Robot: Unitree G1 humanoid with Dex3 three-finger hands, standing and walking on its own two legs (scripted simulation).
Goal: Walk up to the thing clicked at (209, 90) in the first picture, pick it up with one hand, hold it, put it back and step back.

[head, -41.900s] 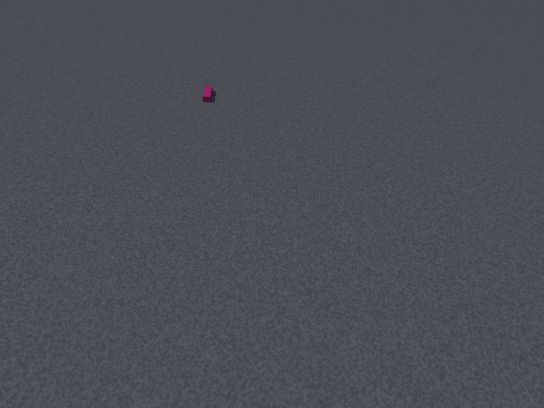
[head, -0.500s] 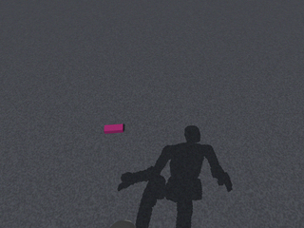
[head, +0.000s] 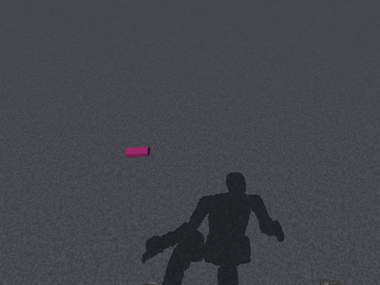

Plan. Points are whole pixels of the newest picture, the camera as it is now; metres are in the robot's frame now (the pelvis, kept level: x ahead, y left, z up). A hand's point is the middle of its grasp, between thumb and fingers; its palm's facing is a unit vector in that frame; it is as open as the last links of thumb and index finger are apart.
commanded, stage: step back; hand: left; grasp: from above
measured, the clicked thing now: (137, 152) +1.04 +0.34 -0.74
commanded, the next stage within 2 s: stand in 0.98 s
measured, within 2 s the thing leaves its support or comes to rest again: neither
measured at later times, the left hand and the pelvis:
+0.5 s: hand out of the picture +0.07 +0.27 -0.13, palm faces +0.08 -0.92 -0.39, open 7.3 cm; pelvis +0.01 +0.00 +0.01, yaw +4 degrees
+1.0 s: hand out of the picture +0.11 +0.29 -0.14, palm faces +0.08 -0.93 -0.35, open 7.3 cm; pelvis +0.05 +0.02 +0.01, yaw +4 degrees
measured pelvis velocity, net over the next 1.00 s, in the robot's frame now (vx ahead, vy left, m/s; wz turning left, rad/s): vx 0.05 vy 0.02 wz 0.07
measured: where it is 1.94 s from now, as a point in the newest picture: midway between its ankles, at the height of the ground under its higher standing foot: outside the picture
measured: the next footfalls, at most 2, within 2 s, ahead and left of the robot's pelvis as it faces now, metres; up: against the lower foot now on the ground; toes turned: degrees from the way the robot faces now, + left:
left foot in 0.18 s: +0.11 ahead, +0.15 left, +0.00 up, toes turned +7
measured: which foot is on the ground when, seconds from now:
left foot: up 0.00-0.16, down 0.18-1.00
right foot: down 0.00-1.00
